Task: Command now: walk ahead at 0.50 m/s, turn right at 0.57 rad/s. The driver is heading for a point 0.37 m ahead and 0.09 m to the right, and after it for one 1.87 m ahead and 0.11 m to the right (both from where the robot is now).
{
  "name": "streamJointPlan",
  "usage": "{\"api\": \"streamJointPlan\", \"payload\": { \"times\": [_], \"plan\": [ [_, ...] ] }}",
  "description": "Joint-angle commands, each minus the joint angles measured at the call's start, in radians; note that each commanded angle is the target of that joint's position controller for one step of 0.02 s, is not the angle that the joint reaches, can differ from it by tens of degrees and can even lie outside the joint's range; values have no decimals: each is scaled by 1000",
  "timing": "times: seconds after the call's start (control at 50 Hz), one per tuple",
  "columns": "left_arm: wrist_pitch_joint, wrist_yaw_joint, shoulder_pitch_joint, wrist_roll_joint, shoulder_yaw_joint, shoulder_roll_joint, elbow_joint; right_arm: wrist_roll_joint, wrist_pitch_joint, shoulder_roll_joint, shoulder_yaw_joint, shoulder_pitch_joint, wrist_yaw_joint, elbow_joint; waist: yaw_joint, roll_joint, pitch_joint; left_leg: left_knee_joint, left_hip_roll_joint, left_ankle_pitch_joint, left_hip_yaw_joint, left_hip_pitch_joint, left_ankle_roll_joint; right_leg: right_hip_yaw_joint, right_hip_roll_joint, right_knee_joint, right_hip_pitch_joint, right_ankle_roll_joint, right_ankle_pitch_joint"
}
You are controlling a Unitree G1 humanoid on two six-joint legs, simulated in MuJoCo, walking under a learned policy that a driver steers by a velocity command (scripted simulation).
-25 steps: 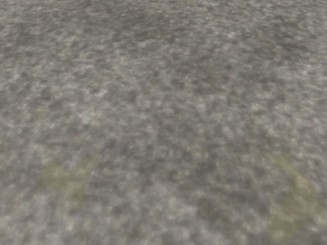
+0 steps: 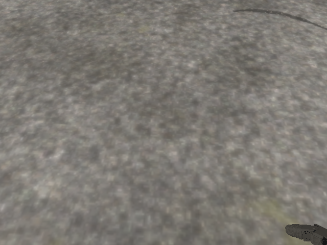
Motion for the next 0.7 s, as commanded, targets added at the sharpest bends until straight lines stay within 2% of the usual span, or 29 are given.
{"api": "streamJointPlan", "payload": {
  "times": [0.02,0.04,0.06,0.08,0.12,0.2,0.26,0.32,0.38,0.4,0.42,0.44,0.46,0.48,0.5,0.52,0.54,0.56,0.58,0.6,0.62,0.66,0.7],
  "plan": [
    [-25,-1,35,-16,9,118,-99,10,7,-182,-69,283,-5,0,-142,227,-184,-241,431,-482,-693,694,217,-39,-77,527,-622,24,-28],
    [-19,-1,-49,-6,16,135,-112,7,14,-148,-58,240,-9,-4,-147,151,-88,-243,388,-388,-531,580,179,-75,-107,539,-624,29,53],
    [-16,-3,-86,3,18,124,-122,1,18,-126,-49,199,-9,-2,-130,115,-30,-263,342,-257,-412,479,165,-88,-135,504,-597,34,115],
    [-13,-7,-100,4,21,111,-128,-4,19,-103,-41,174,-11,5,-111,130,2,-286,307,-162,-325,414,156,-89,-162,465,-569,36,156],
    [-3,-16,-88,-5,17,72,-133,-2,13,-93,-40,160,-12,20,-90,161,15,-330,277,-65,-210,347,157,-115,-186,427,-517,42,192],
    [6,-20,-151,3,6,35,-163,-1,7,-137,-57,173,-13,58,-91,111,29,-371,297,103,-78,364,189,-124,-202,296,-566,64,297],
    [-2,-36,-211,2,0,23,-173,2,15,-158,-61,169,-17,78,-108,98,36,-372,276,175,36,388,168,-157,-197,127,-538,60,448],
    [-10,-56,-308,4,-8,6,-201,11,29,-180,-64,190,-22,103,-138,83,73,-357,271,243,119,404,144,-213,-178,-31,-487,41,525],
    [-12,-74,-331,11,4,28,-226,27,51,-211,-73,200,-30,120,-124,107,57,-252,280,515,174,462,110,-271,-132,-121,-406,9,468],
    [-10,-77,-300,15,15,48,-224,35,56,-226,-78,193,-35,118,-101,127,27,-186,280,649,186,481,97,-293,-101,-134,-350,-9,424],
    [-7,-78,-230,18,29,75,-209,44,62,-239,-84,183,-40,115,-59,138,-14,-82,274,760,197,484,83,-312,-66,-156,-262,-32,394],
    [-5,-72,-96,18,55,117,-174,51,66,-232,-82,165,-43,107,16,115,-79,89,246,754,218,442,56,-315,-30,-228,-90,-65,464],
    [3,-50,21,19,80,174,-149,38,60,-198,-69,185,-41,99,76,41,-144,343,192,526,228,275,2,-233,-65,-279,146,-109,657],
    [13,-24,-3,20,85,279,-162,-42,51,-56,-29,282,-25,67,-46,-272,-228,712,47,-529,210,-82,-61,122,-331,-154,444,-231,1204],
    [-1,-34,-20,38,72,266,-222,-15,38,-123,-20,333,-11,63,-19,-220,-492,932,-24,-623,-26,-193,-73,496,-497,-268,556,-413,1030],
    [-4,-43,-56,32,60,201,-228,20,38,-195,-41,209,-8,53,28,-72,-426,923,34,-506,-80,-228,-57,377,-427,-317,480,-362,912],
    [-7,-42,-110,14,50,167,-218,24,43,-184,-36,148,-15,28,1,-32,-279,848,60,-415,-55,-266,-51,266,-370,-338,344,-312,829],
    [-5,-36,-148,7,43,144,-218,9,51,-172,-35,136,-29,40,-29,29,-196,782,92,-360,-54,-246,-58,210,-329,-361,212,-275,790],
    [0,-29,-182,12,40,137,-221,1,64,-180,-39,142,-37,38,-63,14,-155,728,104,-328,-60,-187,-61,176,-305,-386,93,-265,790],
    [4,-26,-203,26,39,139,-225,0,77,-183,-42,156,-38,41,-88,-8,-138,693,101,-314,-58,-126,-62,156,-288,-408,6,-258,789],
    [5,-23,-216,33,40,140,-222,-2,85,-167,-39,171,-40,46,-102,-21,-136,649,92,-311,-47,-92,-70,137,-278,-412,-46,-257,823],
    [7,-12,-220,34,39,141,-210,-6,93,-137,-30,186,-45,59,-109,-25,-156,557,80,-282,-29,-59,-88,81,-265,-402,-86,-253,895],
    [11,-2,-224,32,30,124,-195,-5,101,-112,-20,184,-45,71,-101,-32,-187,473,90,-206,-21,-22,-97,36,-256,-394,-95,-235,871]
  ]
}}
